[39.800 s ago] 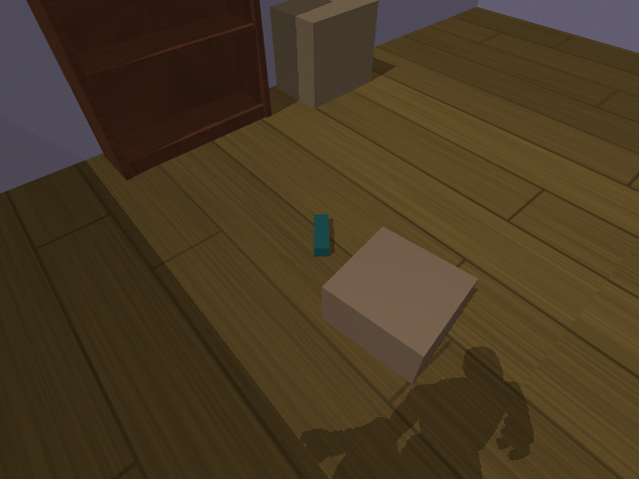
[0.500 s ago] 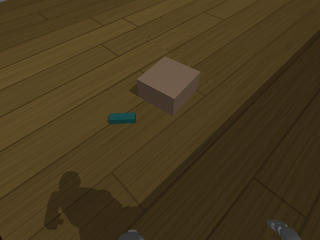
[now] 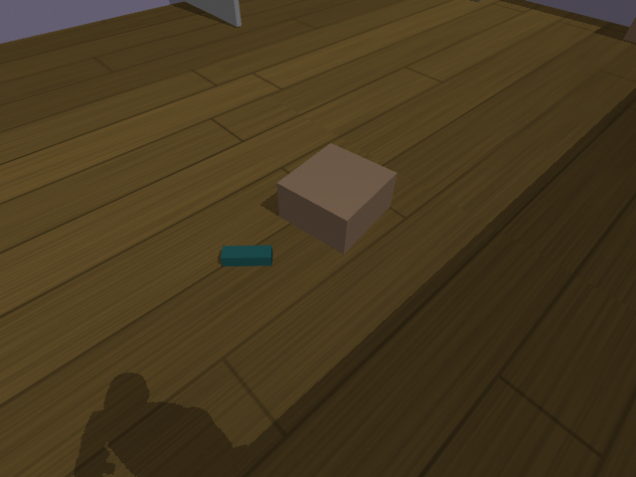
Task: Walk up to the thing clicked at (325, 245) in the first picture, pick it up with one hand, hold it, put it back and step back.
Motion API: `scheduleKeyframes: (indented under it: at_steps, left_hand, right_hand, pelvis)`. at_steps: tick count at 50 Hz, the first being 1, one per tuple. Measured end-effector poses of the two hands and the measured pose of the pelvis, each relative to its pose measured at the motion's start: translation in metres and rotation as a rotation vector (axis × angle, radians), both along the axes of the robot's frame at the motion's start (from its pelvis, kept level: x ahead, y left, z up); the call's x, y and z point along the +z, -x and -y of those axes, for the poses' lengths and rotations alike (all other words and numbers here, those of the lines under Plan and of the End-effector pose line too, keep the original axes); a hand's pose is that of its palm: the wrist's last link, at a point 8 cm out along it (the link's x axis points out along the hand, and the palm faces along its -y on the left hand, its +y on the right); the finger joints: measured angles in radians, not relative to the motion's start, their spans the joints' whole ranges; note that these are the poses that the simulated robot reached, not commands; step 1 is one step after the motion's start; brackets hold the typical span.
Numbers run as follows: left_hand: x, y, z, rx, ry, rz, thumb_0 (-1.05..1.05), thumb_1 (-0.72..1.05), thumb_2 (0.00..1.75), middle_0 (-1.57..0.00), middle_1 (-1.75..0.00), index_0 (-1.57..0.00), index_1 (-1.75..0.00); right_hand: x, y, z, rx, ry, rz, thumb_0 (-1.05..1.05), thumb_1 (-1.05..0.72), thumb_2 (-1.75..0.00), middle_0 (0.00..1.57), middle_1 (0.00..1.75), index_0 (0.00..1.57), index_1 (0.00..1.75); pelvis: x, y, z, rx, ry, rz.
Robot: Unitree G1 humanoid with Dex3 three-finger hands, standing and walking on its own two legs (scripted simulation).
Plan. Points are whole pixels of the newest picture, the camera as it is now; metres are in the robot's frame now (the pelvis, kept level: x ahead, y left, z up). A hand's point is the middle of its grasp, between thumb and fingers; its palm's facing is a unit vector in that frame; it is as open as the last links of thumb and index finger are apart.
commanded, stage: step back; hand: left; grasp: from above
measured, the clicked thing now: (247, 255) +1.08 +0.26 -0.74
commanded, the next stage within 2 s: stand in 0.58 s
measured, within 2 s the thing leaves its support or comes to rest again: neither
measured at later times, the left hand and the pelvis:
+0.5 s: hand out of the picture +0.14 +0.27 -0.15, palm faces +0.03 -0.94 -0.35, open 7.4 cm; pelvis +0.05 +0.01 +0.00, yaw +1 degrees
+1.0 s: hand out of the picture +0.10 +0.25 -0.14, palm faces +0.00 -0.94 -0.33, open 7.4 cm; pelvis +0.03 +0.00 +0.02, yaw +1 degrees
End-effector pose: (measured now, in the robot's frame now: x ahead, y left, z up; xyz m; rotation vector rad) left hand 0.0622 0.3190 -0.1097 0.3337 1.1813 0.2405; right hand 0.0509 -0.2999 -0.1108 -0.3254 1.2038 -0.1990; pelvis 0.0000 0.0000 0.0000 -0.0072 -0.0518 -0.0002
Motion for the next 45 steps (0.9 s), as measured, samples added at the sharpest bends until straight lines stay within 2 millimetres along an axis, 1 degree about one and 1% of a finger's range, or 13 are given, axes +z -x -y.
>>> scheduleKeyframes:
  at_steps: [4,8,12,18,25,30,34,37,41,45]
  left_hand:
    - [0.001,-0.010,0.009,-0.001,0.005,0.040,0.00,0.90,0.89,-0.20,-0.30,-0.20,-0.30]
    - [0.001,-0.017,0.009,0.014,0.019,0.050,0.00,0.90,0.89,-0.20,-0.30,-0.21,-0.30]
    - [-0.006,-0.028,0.003,0.022,0.039,0.024,0.00,0.90,0.89,-0.20,-0.30,-0.21,-0.30]
    - [-0.008,-0.048,0.002,0.024,0.050,0.013,0.00,0.90,0.89,-0.20,-0.30,-0.20,-0.30]
    - [-0.004,-0.068,0.002,0.016,0.034,0.026,0.00,0.90,0.89,-0.20,-0.30,-0.20,-0.30]
    - [0.001,-0.075,0.003,0.010,0.025,0.040,0.00,0.90,0.89,-0.20,-0.30,-0.20,-0.30]
    - [0.005,-0.073,0.009,0.006,0.030,0.028,0.00,0.90,0.89,-0.20,-0.30,-0.20,-0.30]
    - [0.007,-0.068,0.014,0.001,0.038,0.016,0.00,0.90,0.89,-0.20,-0.30,-0.20,-0.30]
    - [0.007,-0.059,0.019,-0.003,0.046,-0.002,0.00,0.90,0.89,-0.20,-0.30,-0.20,-0.30]
    - [0.007,-0.048,0.023,-0.002,0.050,-0.021,0.00,0.90,0.89,-0.20,-0.30,-0.20,-0.30]
  right_hand:
    - [-0.004,-0.014,0.005,0.005,0.004,-0.001,0.01,-0.91,-0.90,0.20,0.30,0.20,0.30]
    - [-0.003,-0.031,0.004,0.030,0.016,0.008,0.01,-0.91,-0.90,0.20,0.30,0.20,0.30]
    - [-0.001,-0.043,-0.004,0.031,0.026,0.011,0.01,-0.91,-0.90,0.20,0.30,0.20,0.30]
    - [0.004,-0.067,-0.017,0.035,0.009,0.007,0.01,-0.91,-0.90,0.20,0.30,0.20,0.30]
    - [0.004,-0.100,-0.022,0.037,-0.002,0.058,0.01,-0.91,-0.90,0.20,0.30,0.20,0.30]
    - [0.006,-0.115,-0.024,0.042,-0.013,0.088,0.01,-0.91,-0.90,0.20,0.30,0.20,0.30]
    - [0.009,-0.118,-0.024,0.043,-0.025,0.101,0.00,-0.91,-0.90,0.20,0.30,0.20,0.30]
    - [0.011,-0.114,-0.022,0.041,-0.029,0.096,0.00,-0.91,-0.90,0.20,0.30,0.20,0.30]
    - [0.012,-0.103,-0.018,0.034,-0.031,0.075,0.00,-0.91,-0.90,0.20,0.30,0.20,0.30]
    - [0.011,-0.087,-0.013,0.023,-0.030,0.043,0.00,-0.91,-0.90,0.20,0.30,0.20,0.30]
  pelvis:
    - [-0.002,-0.006,0.002,0.015,0.015,-0.001]
    - [-0.002,-0.015,-0.005,0.029,0.005,-0.006]
    - [-0.003,-0.026,-0.013,0.026,-0.011,-0.011]
    - [0.003,-0.042,-0.012,0.020,0.003,-0.022]
    - [0.004,-0.047,-0.013,0.020,-0.002,-0.022]
    - [0.005,-0.048,-0.011,0.019,-0.004,-0.016]
    - [0.010,-0.046,-0.010,0.019,-0.004,-0.010]
    - [0.013,-0.043,-0.008,0.019,-0.005,-0.007]
    - [0.015,-0.038,-0.006,0.019,-0.006,-0.007]
    - [0.017,-0.034,-0.003,0.018,-0.006,-0.007]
